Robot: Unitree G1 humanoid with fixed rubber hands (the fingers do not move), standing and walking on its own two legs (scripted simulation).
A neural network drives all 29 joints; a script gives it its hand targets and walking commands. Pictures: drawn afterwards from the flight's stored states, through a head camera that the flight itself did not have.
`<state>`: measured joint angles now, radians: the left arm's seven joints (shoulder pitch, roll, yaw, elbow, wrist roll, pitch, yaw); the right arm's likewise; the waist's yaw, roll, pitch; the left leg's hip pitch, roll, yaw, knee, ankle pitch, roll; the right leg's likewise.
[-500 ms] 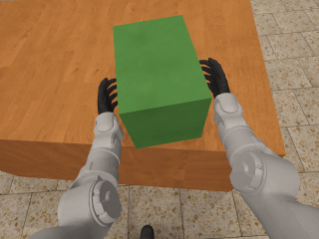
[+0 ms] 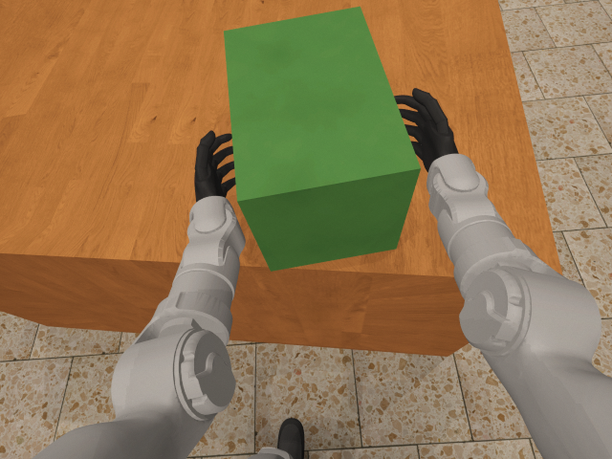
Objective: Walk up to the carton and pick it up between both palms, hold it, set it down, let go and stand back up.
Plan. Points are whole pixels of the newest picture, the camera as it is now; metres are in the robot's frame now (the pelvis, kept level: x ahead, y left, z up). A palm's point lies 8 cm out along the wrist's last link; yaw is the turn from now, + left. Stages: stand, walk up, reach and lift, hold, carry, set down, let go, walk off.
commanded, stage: set down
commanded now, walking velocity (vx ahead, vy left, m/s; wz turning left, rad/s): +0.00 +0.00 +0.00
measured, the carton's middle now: (313, 144) +0.54 +0.11 +0.01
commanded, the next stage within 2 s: none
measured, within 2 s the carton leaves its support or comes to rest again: rests again in 1.94 s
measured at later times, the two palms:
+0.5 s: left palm (206, 176) +0.42 +0.22 +0.07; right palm (444, 129) +0.53 -0.06 +0.07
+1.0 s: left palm (177, 198) +0.38 +0.23 +0.08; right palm (459, 144) +0.49 -0.07 +0.10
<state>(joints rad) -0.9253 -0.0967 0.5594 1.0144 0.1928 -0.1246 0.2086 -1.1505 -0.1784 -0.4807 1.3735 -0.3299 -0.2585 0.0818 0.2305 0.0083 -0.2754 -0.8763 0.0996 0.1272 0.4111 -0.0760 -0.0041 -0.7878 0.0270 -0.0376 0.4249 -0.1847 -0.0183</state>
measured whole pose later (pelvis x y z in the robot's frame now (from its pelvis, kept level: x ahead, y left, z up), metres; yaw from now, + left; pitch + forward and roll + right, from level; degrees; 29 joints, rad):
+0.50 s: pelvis -0.01 +0.01 -0.01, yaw +1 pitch +34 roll -3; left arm -1.00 -0.05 0.28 0.97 -0.04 -0.01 0.26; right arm -1.22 -0.33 -0.12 1.30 0.01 -0.08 0.06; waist 0.30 0.06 -0.32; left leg -0.98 0.10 0.08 0.47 -0.07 0.00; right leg -0.86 0.04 -0.07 0.43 -0.16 -0.01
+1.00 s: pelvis -0.02 -0.01 +0.00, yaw +2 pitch +26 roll -1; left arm -0.91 0.02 0.28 0.97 -0.03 0.05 0.22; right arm -1.11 -0.31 -0.04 1.29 0.07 -0.03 0.10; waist 0.23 -0.01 -0.30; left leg -0.84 0.09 0.07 0.45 -0.06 -0.01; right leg -0.75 0.03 -0.05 0.49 -0.20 -0.03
